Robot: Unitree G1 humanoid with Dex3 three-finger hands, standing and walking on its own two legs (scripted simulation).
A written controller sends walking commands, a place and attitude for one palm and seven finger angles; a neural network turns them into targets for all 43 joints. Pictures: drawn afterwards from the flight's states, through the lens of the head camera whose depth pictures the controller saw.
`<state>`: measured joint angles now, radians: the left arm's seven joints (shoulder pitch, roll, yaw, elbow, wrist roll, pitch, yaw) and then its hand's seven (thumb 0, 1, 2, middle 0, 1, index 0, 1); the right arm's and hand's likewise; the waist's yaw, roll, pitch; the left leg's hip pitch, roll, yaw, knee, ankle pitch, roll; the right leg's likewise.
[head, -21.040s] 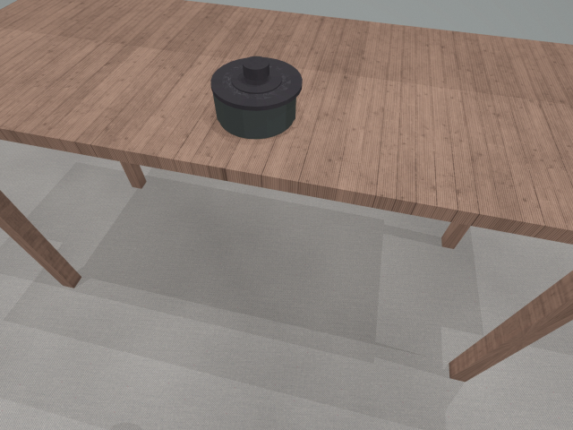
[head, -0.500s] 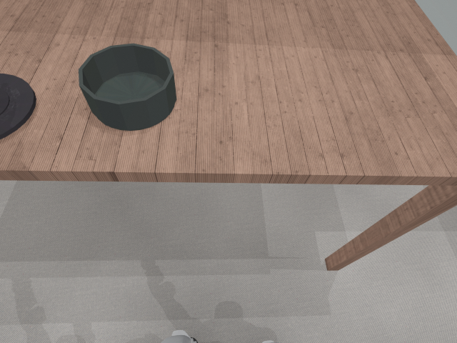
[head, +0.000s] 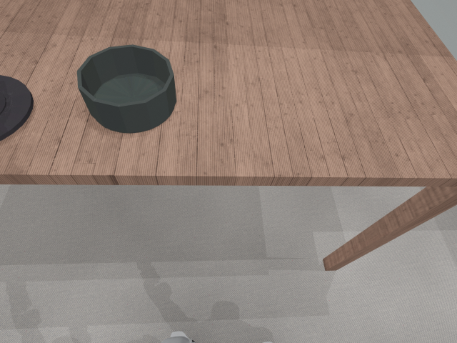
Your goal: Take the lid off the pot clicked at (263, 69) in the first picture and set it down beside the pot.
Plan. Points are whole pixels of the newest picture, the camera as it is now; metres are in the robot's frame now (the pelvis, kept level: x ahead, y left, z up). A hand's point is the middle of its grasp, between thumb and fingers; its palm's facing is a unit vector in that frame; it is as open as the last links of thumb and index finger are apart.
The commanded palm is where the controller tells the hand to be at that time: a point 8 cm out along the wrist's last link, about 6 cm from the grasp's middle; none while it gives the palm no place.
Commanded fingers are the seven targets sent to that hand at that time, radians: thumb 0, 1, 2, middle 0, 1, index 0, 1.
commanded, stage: raise the empty hand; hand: left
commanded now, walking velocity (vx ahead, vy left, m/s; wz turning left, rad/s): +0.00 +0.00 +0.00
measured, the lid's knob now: out of the picture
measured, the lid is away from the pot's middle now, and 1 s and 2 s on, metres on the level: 0.24 0.24 0.24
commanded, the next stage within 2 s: draw the hand back to the body in 1.26 s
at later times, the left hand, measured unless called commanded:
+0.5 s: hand out of the picture +0.45 +0.37 +0.22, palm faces -0.30 -0.17 -0.94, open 11.0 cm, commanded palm +0.49 +0.37 +0.28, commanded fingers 0.00 -0.09 0.81 -0.43 -0.71 -0.43 -0.71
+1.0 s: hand out of the picture +0.46 +0.37 +0.27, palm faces -0.23 -0.17 -0.96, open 11.0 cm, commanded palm +0.49 +0.37 +0.34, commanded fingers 0.00 -0.09 0.81 -0.43 -0.71 -0.43 -0.71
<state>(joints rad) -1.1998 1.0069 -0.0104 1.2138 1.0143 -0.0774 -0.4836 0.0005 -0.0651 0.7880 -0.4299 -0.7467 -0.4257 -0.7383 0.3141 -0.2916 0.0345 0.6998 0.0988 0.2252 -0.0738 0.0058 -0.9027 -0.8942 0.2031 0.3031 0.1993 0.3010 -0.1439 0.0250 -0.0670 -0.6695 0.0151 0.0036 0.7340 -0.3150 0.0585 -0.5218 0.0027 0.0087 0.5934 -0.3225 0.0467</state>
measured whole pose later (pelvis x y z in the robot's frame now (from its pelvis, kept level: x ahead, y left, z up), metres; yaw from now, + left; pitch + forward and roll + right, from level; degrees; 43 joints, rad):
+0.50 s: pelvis +0.00 +0.00 +0.01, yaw +1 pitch +13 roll -4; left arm -1.31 0.98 -0.09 1.19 1.01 -0.03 -0.52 0.00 -0.08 0.81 -0.44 -0.72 -0.44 -0.71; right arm 0.30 -0.29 0.04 0.71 0.10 0.21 -0.07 0.01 -0.90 -0.89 0.20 0.30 0.20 0.30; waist -0.13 0.03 -0.07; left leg -0.62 0.00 0.00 0.69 -0.29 0.06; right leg -0.46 -0.01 0.00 0.55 -0.30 0.04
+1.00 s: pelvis +0.01 -0.01 +0.01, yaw +1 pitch +12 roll -3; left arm -1.41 1.03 -0.10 1.18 1.03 0.04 -0.56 0.00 -0.08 0.81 -0.44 -0.72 -0.44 -0.71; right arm 0.30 -0.30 0.04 0.72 0.10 0.22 -0.05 0.01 -0.90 -0.89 0.20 0.30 0.20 0.30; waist -0.13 0.03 -0.05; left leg -0.55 0.00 0.00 0.61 -0.27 0.05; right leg -0.40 -0.01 0.00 0.47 -0.28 0.04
